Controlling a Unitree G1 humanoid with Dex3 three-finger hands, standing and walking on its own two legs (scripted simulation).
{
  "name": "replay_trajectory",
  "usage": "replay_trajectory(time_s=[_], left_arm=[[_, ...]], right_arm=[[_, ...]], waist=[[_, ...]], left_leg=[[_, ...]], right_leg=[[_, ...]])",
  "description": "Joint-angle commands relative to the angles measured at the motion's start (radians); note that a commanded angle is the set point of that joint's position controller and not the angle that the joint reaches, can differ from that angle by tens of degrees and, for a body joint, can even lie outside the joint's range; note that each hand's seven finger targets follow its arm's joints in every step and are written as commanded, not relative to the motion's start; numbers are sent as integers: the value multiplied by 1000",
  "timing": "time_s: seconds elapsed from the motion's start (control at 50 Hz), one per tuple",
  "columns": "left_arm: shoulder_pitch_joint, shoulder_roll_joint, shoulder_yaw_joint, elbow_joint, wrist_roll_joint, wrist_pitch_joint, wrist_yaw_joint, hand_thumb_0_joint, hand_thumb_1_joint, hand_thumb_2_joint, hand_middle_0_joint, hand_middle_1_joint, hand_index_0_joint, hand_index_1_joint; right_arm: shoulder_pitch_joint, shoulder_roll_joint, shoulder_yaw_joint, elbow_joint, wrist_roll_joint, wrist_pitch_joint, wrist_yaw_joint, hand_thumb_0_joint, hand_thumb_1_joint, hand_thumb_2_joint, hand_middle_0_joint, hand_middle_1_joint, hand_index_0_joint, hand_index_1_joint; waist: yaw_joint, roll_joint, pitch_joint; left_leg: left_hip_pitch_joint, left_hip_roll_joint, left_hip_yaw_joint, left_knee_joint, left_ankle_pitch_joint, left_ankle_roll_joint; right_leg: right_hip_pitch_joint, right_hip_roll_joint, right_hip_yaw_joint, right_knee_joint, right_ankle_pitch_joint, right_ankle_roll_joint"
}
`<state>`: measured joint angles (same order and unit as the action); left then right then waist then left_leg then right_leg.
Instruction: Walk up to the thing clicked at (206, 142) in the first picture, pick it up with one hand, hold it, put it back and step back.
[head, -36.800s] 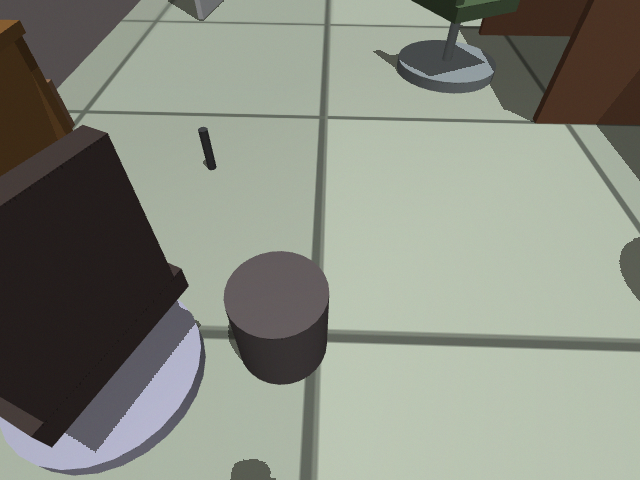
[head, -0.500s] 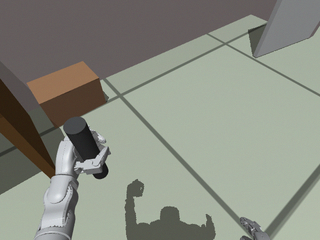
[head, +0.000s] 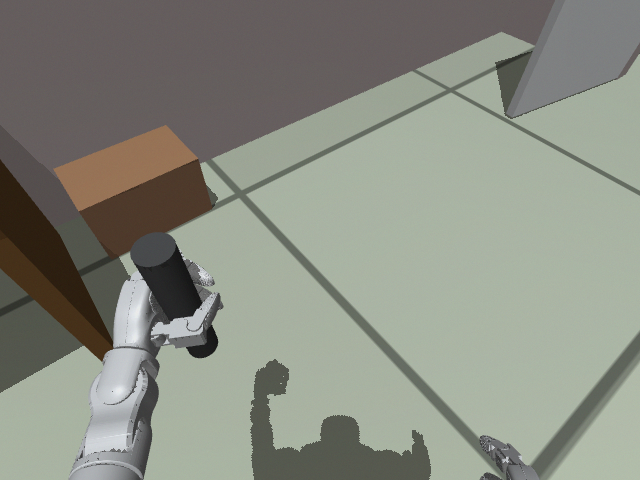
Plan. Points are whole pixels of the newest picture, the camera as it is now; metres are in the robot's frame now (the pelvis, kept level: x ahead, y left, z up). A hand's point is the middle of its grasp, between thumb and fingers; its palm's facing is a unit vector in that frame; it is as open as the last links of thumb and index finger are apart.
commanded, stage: hold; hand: left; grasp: from the side
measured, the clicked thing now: (182, 305) +0.32 +0.17 +0.06
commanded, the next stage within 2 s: crouch in 0.04 s
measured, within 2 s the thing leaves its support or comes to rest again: neither
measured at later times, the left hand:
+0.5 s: hand (204, 336) +0.31 +0.16 -0.01, palm faces +0.04 -1.00 +0.01, open 5.5 cm
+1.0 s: hand (226, 388) +0.33 +0.18 -0.27, palm faces +0.02 -1.00 -0.02, open 5.5 cm
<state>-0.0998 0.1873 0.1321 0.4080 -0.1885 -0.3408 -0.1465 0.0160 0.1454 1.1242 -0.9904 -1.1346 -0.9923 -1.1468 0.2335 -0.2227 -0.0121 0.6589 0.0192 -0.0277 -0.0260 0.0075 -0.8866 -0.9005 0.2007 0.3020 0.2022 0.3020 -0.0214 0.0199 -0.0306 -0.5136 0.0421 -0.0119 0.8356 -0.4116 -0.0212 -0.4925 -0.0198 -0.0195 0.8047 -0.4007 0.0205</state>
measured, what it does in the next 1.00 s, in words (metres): lowers itself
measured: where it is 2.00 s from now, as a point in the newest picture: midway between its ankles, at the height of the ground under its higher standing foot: outside the picture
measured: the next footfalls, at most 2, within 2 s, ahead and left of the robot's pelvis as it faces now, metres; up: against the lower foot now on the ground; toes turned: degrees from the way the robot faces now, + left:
none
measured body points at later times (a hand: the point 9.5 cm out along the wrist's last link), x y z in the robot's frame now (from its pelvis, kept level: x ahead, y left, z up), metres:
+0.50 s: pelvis -0.01 +0.00 -0.02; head +0.06 +0.00 +0.42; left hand +0.31 +0.22 -0.01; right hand +0.13 -0.26 -0.13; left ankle +0.01 +0.13 -0.70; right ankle +0.01 -0.13 -0.70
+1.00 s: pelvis -0.05 +0.00 -0.23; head +0.13 +0.02 +0.18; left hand +0.32 +0.23 -0.26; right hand +0.09 -0.26 -0.37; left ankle +0.01 +0.13 -0.70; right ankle +0.00 -0.13 -0.70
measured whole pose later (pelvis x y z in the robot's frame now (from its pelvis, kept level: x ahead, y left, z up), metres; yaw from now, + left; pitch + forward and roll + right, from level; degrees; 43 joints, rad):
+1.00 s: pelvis -0.05 +0.00 -0.23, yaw -1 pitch +33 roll -3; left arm -0.41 0.25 0.30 0.88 -0.18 -0.76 -0.26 0.01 0.14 1.13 -1.00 -1.13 -1.00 -1.14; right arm 0.10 -0.25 -0.01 0.69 -0.06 -0.06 0.06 0.01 -0.89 -0.91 0.20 0.30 0.20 0.30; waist -0.05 0.00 -0.19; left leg -1.74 0.03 -0.07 1.87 -0.70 -0.03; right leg -1.72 -0.02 -0.02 1.84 -0.70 0.02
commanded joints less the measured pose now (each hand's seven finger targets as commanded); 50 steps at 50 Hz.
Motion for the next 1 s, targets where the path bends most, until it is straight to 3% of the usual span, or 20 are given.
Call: replay_trajectory(time_s=[0.0, 0.08, 0.18, 0.2, 0.28, 0.3, 0.36, 0.4, 0.42, 0.44, 0.48, 0.5, 0.54, 0.56, 0.66, 0.72, 0.8, 0.84, 0.9, 0.98], left_arm=[[-220, 114, 51, -175, -12, -61, 2, 0, 536, 1219, -1274, -1339, -1281, -1337], [-240, 95, 26, -209, -14, -72, -9, 0, 549, 1214, -1280, -1345, -1289, -1340], [-250, 134, 64, -280, -11, -91, 8, 0, 584, 1178, -1324, -1331, -1334, -1319], [-216, 101, 41, -201, -6, -87, 12, 0, 565, 1166, -1320, -1325, -1331, -1313], [-222, 97, 58, -139, -10, -98, 15, 0, 568, 1195, -1320, -1328, -1324, -1323], [-174, 71, 48, -56, -6, -95, 11, 0, 548, 1199, -1329, -1343, -1336, -1336], [-260, 108, 64, -104, 5, -147, 4, 0, 564, 1210, -1333, -1358, -1344, -1348], [-262, 98, 80, 13, 5, -175, -1, 0, 569, 1210, -1333, -1361, -1345, -1349], [-288, 94, 86, -4, -7, -205, -6, 0, 559, 1215, -1340, -1369, -1352, -1358], [-356, 137, 114, -69, -9, -238, -7, 0, 551, 1207, -1338, -1363, -1349, -1353], [-291, 104, 105, 112, -1, -266, -22, 0, 543, 1223, -1327, -1369, -1338, -1361], [-318, 109, 106, 71, -7, -299, -33, 0, 526, 1236, -1344, -1395, -1356, -1386], [-303, 96, 107, 213, -3, -336, -52, 0, 522, 1237, -1346, -1383, -1353, -1379], [-357, 131, 135, 181, -9, -368, -59, 0, 507, 1237, -1351, -1392, -1360, -1386], [-408, 175, 161, 202, -9, -453, -77, 0, 546, 1247, -1373, -1403, -1381, -1396], [-459, 196, 173, 223, -6, -479, -80, 0, 489, 1260, -1378, -1408, -1379, -1410], [-479, 204, 187, 191, -22, -489, -95, 0, 571, 1275, -1375, -1402, -1374, -1404], [-487, 216, 204, 230, -16, -489, -101, 0, 561, 1270, -1374, -1393, -1370, -1398], [-495, 174, 177, 280, -14, -488, -118, 0, 599, 1290, -1390, -1407, -1387, -1411], [-519, 207, 215, 331, 6, -502, -124, 0, 614, 1301, -1369, -1405, -1370, -1406]], right_arm=[[-41, -132, -49, -121, 0, -45, -4, 0, -887, -898, 200, 300, 200, 300], [-52, -131, -49, -134, 0, -45, 1, 0, -887, -898, 200, 300, 200, 300], [-47, -136, -52, -138, -4, -50, 0, 0, -865, -897, 199, 300, 200, 300], [-51, -135, -50, -139, -4, -51, 1, 0, -869, -897, 199, 300, 200, 300], [-48, -133, -53, -121, -6, -47, 6, 0, -866, -898, 199, 300, 199, 300], [-48, -137, -55, -118, -7, -45, 7, 0, -866, -898, 199, 300, 199, 300], [-45, -132, -58, -111, -14, -52, 16, 0, -861, -895, 199, 300, 200, 300], [-38, -142, -63, -103, -19, -56, 22, 0, -865, -896, 199, 300, 200, 300], [-36, -142, -63, -97, -22, -62, 28, 0, -868, -897, 199, 300, 200, 300], [-31, -142, -68, -97, -26, -70, 31, 0, -873, -898, 199, 300, 200, 300], [-24, -143, -65, -93, -31, -73, 37, 0, -877, -900, 199, 300, 200, 300], [-25, -155, -73, -100, -35, -77, 41, 0, -878, -900, 199, 300, 200, 300], [-24, -152, -64, -91, -41, -83, 49, 0, -883, -901, 199, 300, 199, 300], [-29, -161, -68, -94, -44, -86, 52, 0, -881, -900, 198, 300, 199, 300], [-37, -178, -63, -110, -53, -89, 62, 0, -874, -897, 198, 300, 199, 300], [-42, -186, -64, -111, -58, -82, 65, 0, -873, -899, 198, 300, 199, 300], [-35, -211, -69, -93, -66, -75, 68, 0, -883, -902, 198, 300, 199, 300], [-34, -211, -68, -77, -71, -71, 71, 0, -896, -906, 198, 300, 199, 300], [-34, -214, -69, -57, -76, -67, 80, 0, -893, -905, 198, 300, 199, 300], [-35, -218, -66, -32, -91, -60, 93, 0, -884, -903, 199, 300, 199, 300]], waist=[[0, -24, -220], [-1, -13, -216], [9, 10, -285], [-11, -9, -240], [-16, -50, -214], [-19, -93, -153], [-6, -12, -229], [-29, -45, -203], [-26, -26, -231], [-18, 12, -331], [-39, -47, -298], [-36, -23, -347], [-49, -53, -356], [-37, -32, -389], [-14, 59, -541], [-29, 41, -580], [-17, 61, -748], [-20, 38, -745], [-45, 15, -740], [-39, 8, -753]], left_leg=[[98, -23, 13, -119, 248, 23], [97, -24, 16, -123, 221, 21], [132, -25, 16, -114, 256, 20], [108, -23, 14, -110, 247, 20], [38, -26, 17, -80, 189, 31], [1, -22, 12, -78, 165, 32], [-20, -29, 15, -31, 157, 28], [-87, -28, 8, 14, 125, 31], [-115, -30, 7, 48, 119, 29], [-106, -33, 10, 89, 150, 29], [-195, -32, 2, 160, 143, 35], [-219, -33, 0, 199, 142, 34], [-328, -34, -11, 280, 110, 38], [-391, -37, -12, 327, 70, 38], [-540, -39, -27, 489, 22, 27], [-654, -39, -28, 565, -40, 28], [-650, -38, -39, 686, 103, 28], [-726, -40, -38, 748, 112, 35], [-798, -39, -44, 816, 93, 38], [-890, -40, -40, 911, 84, 39]], right_leg=[[82, 30, -28, -112, 267, -26], [70, 28, -26, -111, 242, -28], [95, 28, -24, -99, 274, -27], [72, 31, -28, -92, 266, -27], [21, 22, -20, -90, 227, -23], [-10, 25, -24, -83, 203, -23], [-47, 20, -13, -32, 194, -29], [-114, 22, -14, 13, 168, -29], [-133, 19, -9, 47, 166, -31], [-139, 17, -3, 80, 198, -30], [-236, 21, -7, 147, 181, -31], [-274, 22, -6, 189, 175, -33], [-373, 25, -10, 270, 137, -36], [-425, 24, -5, 315, 99, -38], [-617, 24, 4, 498, 26, -49], [-690, 24, 19, 561, -35, -49], [-775, 31, -7, 695, 69, -53], [-815, 32, -4, 743, 85, -51], [-903, 35, -15, 810, 65, -53], [-978, 35, -26, 905, 55, -55]])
